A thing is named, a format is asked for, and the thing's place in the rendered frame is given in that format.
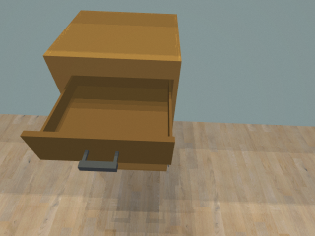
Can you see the handle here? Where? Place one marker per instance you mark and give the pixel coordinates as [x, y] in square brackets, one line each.
[98, 166]

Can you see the cabinet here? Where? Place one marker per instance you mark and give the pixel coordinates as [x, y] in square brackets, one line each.
[120, 45]

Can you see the drawer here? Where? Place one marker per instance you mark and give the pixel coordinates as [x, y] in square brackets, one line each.
[108, 114]

